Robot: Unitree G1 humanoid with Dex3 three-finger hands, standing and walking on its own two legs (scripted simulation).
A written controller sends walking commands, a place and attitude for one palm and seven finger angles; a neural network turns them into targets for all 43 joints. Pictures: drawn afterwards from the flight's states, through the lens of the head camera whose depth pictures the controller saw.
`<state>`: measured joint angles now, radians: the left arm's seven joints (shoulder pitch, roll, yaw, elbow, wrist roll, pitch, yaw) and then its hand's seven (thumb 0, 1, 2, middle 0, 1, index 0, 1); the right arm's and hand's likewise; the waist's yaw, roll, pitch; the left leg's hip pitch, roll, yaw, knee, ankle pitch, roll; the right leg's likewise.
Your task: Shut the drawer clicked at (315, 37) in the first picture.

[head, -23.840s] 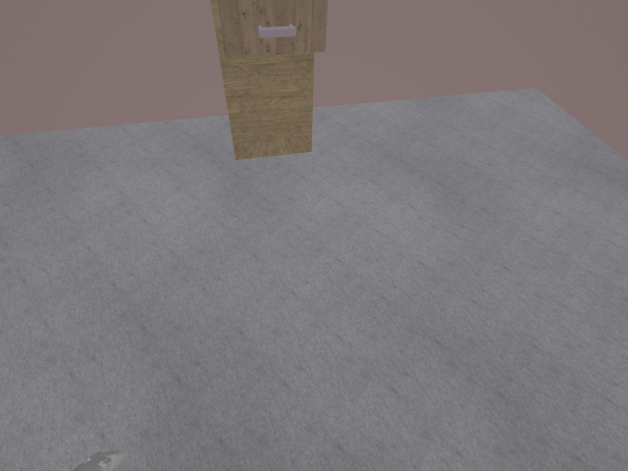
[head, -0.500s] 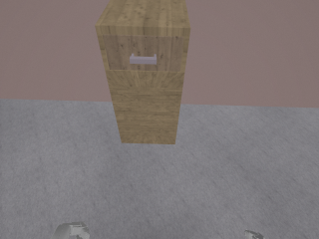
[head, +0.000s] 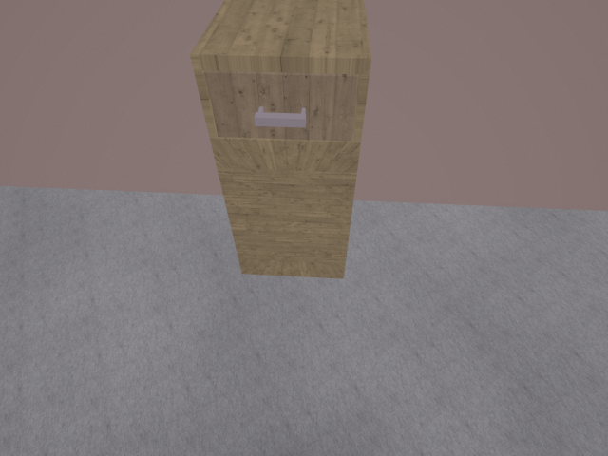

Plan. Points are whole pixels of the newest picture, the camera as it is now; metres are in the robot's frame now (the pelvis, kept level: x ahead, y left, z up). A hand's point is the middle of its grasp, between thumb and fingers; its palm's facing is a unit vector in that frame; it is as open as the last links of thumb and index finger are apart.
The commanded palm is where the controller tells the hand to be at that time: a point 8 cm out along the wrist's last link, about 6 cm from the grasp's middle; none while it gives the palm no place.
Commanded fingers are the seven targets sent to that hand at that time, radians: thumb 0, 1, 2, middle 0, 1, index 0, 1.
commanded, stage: let the arm hang, fingers relaxed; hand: left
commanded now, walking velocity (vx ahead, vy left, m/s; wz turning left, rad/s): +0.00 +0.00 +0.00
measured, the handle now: (281, 115) +0.86 +0.11 -0.02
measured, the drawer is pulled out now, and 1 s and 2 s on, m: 0.00 0.00 0.00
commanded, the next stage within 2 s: look to check the result in 0.38 s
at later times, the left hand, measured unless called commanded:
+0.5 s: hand out of the picture -0.02 +0.14 -0.18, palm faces +0.06 -0.98 -0.16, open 7.3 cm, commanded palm none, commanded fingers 0.00 0.90 0.90 -0.20 -0.30 -0.20 -0.30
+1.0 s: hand out of the picture +0.00 +0.13 -0.18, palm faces +0.06 -0.99 -0.16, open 7.3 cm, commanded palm none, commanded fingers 0.00 0.90 0.90 -0.20 -0.30 -0.20 -0.30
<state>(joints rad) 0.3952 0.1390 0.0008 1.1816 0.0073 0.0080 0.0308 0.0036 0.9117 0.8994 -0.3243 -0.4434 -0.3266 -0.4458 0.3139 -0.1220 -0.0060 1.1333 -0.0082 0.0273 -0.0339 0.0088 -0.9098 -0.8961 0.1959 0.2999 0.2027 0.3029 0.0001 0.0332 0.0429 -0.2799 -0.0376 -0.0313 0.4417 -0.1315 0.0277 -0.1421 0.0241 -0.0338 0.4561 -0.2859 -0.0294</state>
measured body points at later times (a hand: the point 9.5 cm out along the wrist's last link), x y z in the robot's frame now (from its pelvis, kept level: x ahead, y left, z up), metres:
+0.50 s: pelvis +0.02 -0.01 +0.00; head +0.03 -0.02 +0.45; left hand -0.02 +0.19 -0.16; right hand -0.02 -0.21 -0.17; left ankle +0.07 +0.10 -0.74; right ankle -0.02 -0.10 -0.74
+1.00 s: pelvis +0.03 -0.02 +0.00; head +0.04 -0.02 +0.45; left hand +0.00 +0.19 -0.16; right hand +0.01 -0.22 -0.16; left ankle +0.07 +0.10 -0.74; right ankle -0.02 -0.10 -0.74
